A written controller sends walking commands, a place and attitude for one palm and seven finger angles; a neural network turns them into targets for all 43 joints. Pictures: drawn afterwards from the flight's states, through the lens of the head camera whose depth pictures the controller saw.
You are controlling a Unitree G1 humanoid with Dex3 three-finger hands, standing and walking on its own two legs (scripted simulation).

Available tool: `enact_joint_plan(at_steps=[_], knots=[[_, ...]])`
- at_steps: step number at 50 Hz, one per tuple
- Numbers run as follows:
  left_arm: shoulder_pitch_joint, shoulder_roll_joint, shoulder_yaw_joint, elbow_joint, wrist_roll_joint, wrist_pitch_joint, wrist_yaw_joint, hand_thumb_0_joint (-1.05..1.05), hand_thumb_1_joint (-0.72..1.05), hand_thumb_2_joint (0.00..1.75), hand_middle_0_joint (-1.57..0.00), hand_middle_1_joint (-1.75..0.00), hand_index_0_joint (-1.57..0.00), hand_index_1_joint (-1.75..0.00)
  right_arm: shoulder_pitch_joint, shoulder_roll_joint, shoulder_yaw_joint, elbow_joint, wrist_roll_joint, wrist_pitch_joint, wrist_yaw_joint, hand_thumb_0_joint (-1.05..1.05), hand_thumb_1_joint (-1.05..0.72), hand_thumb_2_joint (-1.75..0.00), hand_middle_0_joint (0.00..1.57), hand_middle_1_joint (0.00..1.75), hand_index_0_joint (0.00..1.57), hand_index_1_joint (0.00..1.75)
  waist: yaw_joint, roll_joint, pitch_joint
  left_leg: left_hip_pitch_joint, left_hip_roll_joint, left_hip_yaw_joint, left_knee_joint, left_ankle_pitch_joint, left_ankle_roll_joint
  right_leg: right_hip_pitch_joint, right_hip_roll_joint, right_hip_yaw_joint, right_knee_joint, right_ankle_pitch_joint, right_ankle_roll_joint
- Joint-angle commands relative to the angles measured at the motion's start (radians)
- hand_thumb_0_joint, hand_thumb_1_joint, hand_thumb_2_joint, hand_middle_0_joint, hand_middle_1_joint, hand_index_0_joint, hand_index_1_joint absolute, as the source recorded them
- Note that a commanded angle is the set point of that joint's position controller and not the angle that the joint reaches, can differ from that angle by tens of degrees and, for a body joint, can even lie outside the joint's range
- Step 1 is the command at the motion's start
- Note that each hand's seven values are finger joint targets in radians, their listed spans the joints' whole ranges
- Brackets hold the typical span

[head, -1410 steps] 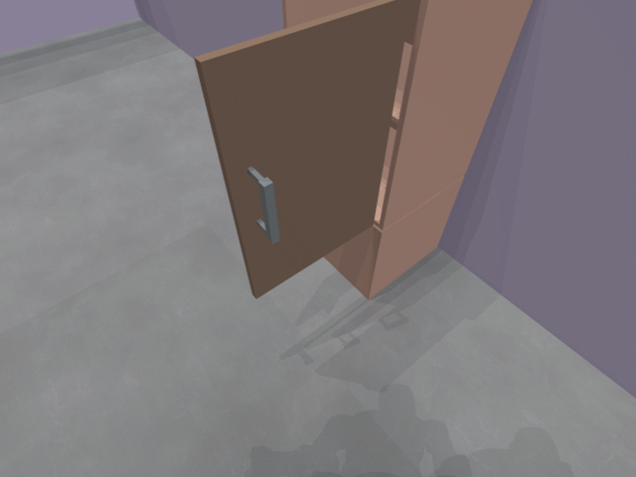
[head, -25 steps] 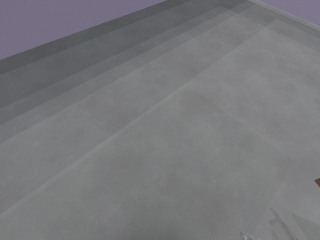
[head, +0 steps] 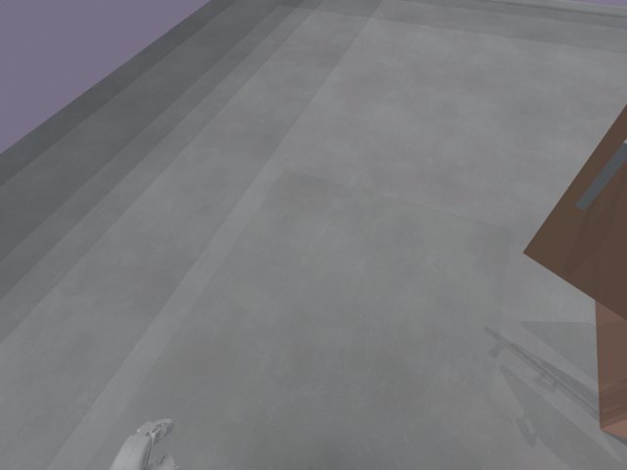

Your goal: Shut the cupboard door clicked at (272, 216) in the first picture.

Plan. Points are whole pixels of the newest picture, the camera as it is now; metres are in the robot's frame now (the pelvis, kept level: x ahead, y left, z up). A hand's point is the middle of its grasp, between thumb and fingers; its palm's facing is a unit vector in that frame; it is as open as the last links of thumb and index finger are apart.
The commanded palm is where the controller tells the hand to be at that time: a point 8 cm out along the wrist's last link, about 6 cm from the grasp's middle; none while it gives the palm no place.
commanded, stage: turn to face it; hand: left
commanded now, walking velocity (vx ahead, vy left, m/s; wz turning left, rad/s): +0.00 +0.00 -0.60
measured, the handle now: (609, 171) +0.59 -0.50 -0.01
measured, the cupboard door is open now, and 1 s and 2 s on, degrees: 64 64 64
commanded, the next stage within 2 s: take the last steps up to it in 1.32 s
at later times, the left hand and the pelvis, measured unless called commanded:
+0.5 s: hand out of the picture +0.13 +0.22 -0.16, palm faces -0.20 -0.96 -0.20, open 7.4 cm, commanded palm none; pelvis +0.02 +0.03 +0.02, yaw -16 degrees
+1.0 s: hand (265, 405) +0.23 +0.09 -0.13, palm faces -0.54 -0.79 -0.29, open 7.4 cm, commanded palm none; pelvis +0.02 -0.02 +0.01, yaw -34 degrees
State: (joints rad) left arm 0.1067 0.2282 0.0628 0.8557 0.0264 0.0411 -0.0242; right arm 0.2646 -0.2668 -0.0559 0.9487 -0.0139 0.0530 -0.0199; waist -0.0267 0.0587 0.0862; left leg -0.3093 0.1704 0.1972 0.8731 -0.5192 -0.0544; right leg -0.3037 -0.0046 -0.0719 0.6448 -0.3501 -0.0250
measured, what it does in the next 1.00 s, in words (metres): steps on the spot, turning right: left foot, then right foot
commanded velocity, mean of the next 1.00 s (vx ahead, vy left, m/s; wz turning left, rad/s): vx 0.00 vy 0.00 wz -0.56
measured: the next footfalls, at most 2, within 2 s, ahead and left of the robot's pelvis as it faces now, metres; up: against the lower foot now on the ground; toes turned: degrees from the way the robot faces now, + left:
left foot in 0.40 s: +0.08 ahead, +0.13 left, +0.00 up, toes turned -11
right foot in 0.86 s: +0.00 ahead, -0.12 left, +0.00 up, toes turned -34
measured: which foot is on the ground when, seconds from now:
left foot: up 0.00-0.38, down 0.40-0.86, up 0.88-1.00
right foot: down 0.00-0.40, up 0.42-0.84, down 0.86-1.00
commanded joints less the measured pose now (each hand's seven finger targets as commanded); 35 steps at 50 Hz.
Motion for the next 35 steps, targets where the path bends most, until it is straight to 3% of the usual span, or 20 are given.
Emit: enact_joint_plan(at_steps=[1, 3, 5, 7, 10, 15, 16, 18, 19, 20, 21, 22, 23, 26, 30, 35], knots=[[0.087, 0.231, 0.062, -0.042, -0.006, -0.012, 0.044, 0.0, 0.9, 0.9, -0.2, -0.3, -0.2, -0.3, -0.098, -0.075, -0.017, -0.143, -0.001, -0.014, -0.005, 0.0, -0.9, -0.9, 0.2, 0.3, 0.2, 0.3, 0.064, -0.313, -0.085, -0.362, -0.041, -0.198, 0.344, 0.007, -0.017, 0.207, -0.314, 0.429, -0.343, 0.399, -0.182], [0.031, 0.177, 0.039, -0.057, -0.012, -0.02, 0.04, 0.0, 0.9, 0.9, -0.2, -0.3, -0.2, -0.3, -0.082, -0.094, -0.022, -0.118, -0.006, -0.012, 0.003, 0.0, -0.9, -0.9, 0.2, 0.3, 0.2, 0.3, 0.028, -0.26, -0.084, -0.28, -0.04, -0.206, 0.317, 0.124, -0.031, 0.118, -0.237, 0.32, -0.337, 0.39, -0.144], [0.017, 0.177, 0.04, -0.061, -0.008, -0.024, 0.036, 0.0, 0.9, 0.9, -0.2, -0.3, -0.2, -0.3, -0.043, -0.079, -0.02, -0.103, -0.007, -0.009, 0.008, 0.0, -0.9, -0.9, 0.2, 0.3, 0.2, 0.3, 0.009, -0.199, -0.116, -0.219, -0.059, -0.189, 0.263, 0.169, -0.036, 0.092, -0.203, 0.285, -0.335, 0.335, -0.131], [0.049, 0.183, 0.042, -0.054, -0.007, -0.027, 0.031, 0.0, 0.9, 0.9, -0.2, -0.3, -0.2, -0.3, -0.052, -0.066, -0.019, -0.106, -0.009, -0.01, 0.009, 0.0, -0.9, -0.9, 0.2, 0.3, 0.2, 0.3, 0.021, -0.178, -0.131, -0.221, -0.082, -0.181, 0.203, 0.178, -0.042, 0.118, -0.188, 0.301, -0.33, 0.33, -0.135], [0.094, 0.186, 0.045, -0.034, -0.002, -0.027, 0.03, 0.0, 0.9, 0.9, -0.2, -0.3, -0.2, -0.3, -0.101, -0.063, -0.018, -0.129, -0.005, -0.017, 0.005, 0.0, -0.9, -0.9, 0.2, 0.3, 0.2, 0.3, 0.045, -0.179, -0.128, -0.228, -0.096, -0.186, 0.109, 0.14, -0.045, 0.157, -0.203, 0.364, -0.32, 0.36, -0.157], [0.11, 0.2, 0.058, -0.024, 0.003, -0.021, 0.031, 0.0, 0.9, 0.9, -0.2, -0.3, -0.2, -0.3, -0.129, -0.054, -0.013, -0.153, 0.008, -0.031, -0.005, 0.0, -0.9, -0.9, 0.2, 0.3, 0.2, 0.3, 0.057, -0.229, -0.151, -0.137, -0.134, -0.185, -0.12, 0.08, -0.033, 0.169, -0.204, 0.45, -0.255, 0.523, -0.17], [0.099, 0.206, 0.06, -0.025, 0.001, -0.018, 0.031, 0.0, 0.9, 0.9, -0.2, -0.3, -0.2, -0.3, -0.107, -0.056, -0.013, -0.148, 0.01, -0.033, -0.009, 0.0, -0.9, -0.9, 0.2, 0.3, 0.2, 0.3, 0.044, -0.233, -0.158, -0.087, -0.142, -0.186, -0.185, 0.101, -0.029, 0.146, -0.198, 0.461, -0.234, 0.543, -0.16], [0.053, 0.196, 0.058, -0.03, -0.008, -0.011, 0.032, 0.0, 0.9, 0.9, -0.2, -0.3, -0.2, -0.3, -0.023, -0.064, -0.012, -0.12, 0.014, -0.042, -0.015, 0.0, -0.9, -0.9, 0.2, 0.3, 0.2, 0.3, -0.004, -0.205, -0.183, 0.089, -0.149, -0.183, -0.393, 0.259, -0.02, 0.056, -0.153, 0.449, -0.175, 0.478, -0.097], [0.052, 0.154, 0.049, -0.041, -0.017, -0.006, 0.031, 0.0, 0.9, 0.9, -0.2, -0.3, -0.2, -0.3, 0.007, -0.104, -0.017, -0.107, 0.01, -0.053, -0.019, 0.0, -0.9, -0.9, 0.2, 0.3, 0.2, 0.3, -0.014, -0.1, -0.198, 0.239, -0.065, -0.238, -0.526, 0.323, -0.001, -0.064, -0.07, 0.38, -0.1, 0.338, -0.043], [0.081, 0.095, 0.036, -0.055, -0.025, -0.005, 0.022, 0.0, 0.9, 0.9, -0.2, -0.3, -0.2, -0.3, 0.014, -0.195, -0.033, -0.116, -0.002, -0.059, -0.018, 0.0, -0.9, -0.9, 0.2, 0.3, 0.2, 0.3, -0.009, 0.181, -0.213, 0.341, 0.168, -0.463, -0.592, 0.435, 0.072, -0.229, 0.068, 0.24, 0.085, -0.021, 0.02], [0.065, 0.108, 0.034, -0.066, -0.016, -0.002, 0.019, 0.0, 0.9, 0.9, -0.2, -0.3, -0.2, -0.3, 0.024, -0.232, -0.037, -0.128, -0.01, -0.051, -0.023, 0.0, -0.9, -0.9, 0.2, 0.3, 0.2, 0.3, -0.018, 0.233, -0.179, 0.284, 0.312, -0.546, -0.589, 0.566, 0.172, -0.271, 0.063, 0.137, 0.302, -0.276, 0.049], [0.064, 0.124, 0.042, -0.07, -0.007, 0.001, 0.014, 0.0, 0.9, 0.9, -0.2, -0.3, -0.2, -0.3, 0.0, -0.21, -0.027, -0.145, -0.019, -0.045, -0.023, 0.0, -0.9, -0.9, 0.2, 0.3, 0.2, 0.3, -0.008, 0.125, -0.14, 0.185, 0.314, -0.494, -0.577, 0.581, 0.214, -0.24, 0.026, 0.149, 0.435, -0.254, 0.051], [0.08, 0.127, 0.052, -0.04, 0.004, 0.01, 0.011, 0.0, 0.9, 0.9, -0.2, -0.3, -0.2, -0.3, -0.05, -0.161, -0.014, -0.142, -0.02, -0.053, -0.029, 0.0, -0.9, -0.9, 0.2, 0.3, 0.2, 0.3, 0.025, 0.168, -0.113, 0.167, 0.241, -0.428, -0.582, 0.667, 0.178, -0.27, 0.02, 0.16, 0.497, -0.18, 0.069], [0.092, 0.114, 0.051, -0.021, -0.003, 0.016, -0.005, 0.0, 0.9, 0.9, -0.2, -0.3, -0.2, -0.3, -0.071, -0.127, -0.004, -0.156, -0.017, -0.058, -0.033, 0.0, -0.9, -0.9, 0.2, 0.3, 0.2, 0.3, 0.036, 0.125, -0.105, 0.222, 0.156, -0.233, -0.508, 0.86, 0.149, -0.293, -0.004, 0.109, 0.566, -0.108, 0.087], [0.049, 0.091, 0.043, -0.034, -0.006, 0.02, -0.012, 0.0, 0.9, 0.9, -0.2, -0.3, -0.2, -0.3, 0.011, -0.129, -0.014, -0.122, -0.01, -0.059, -0.03, 0.0, -0.9, -0.9, 0.2, 0.3, 0.2, 0.3, 0.006, 0.114, -0.136, 0.331, 0.149, -0.166, -0.479, 0.908, 0.154, -0.315, -0.021, 0.062, 0.511, -0.062, 0.095], [-0.018, 0.072, 0.032, -0.059, -0.006, 0.021, -0.018, 0.0, 0.9, 0.9, -0.2, -0.3, -0.2, -0.3, 0.018, -0.148, -0.029, -0.1, -0.017, -0.051, -0.017, 0.0, -0.9, -0.9, 0.2, 0.3, 0.2, 0.3, -0.013, 0.156, -0.108, 0.283, 0.181, -0.109, -0.474, 0.805, 0.17, -0.216, -0.035, 0.004, 0.284, -0.074, 0.083]])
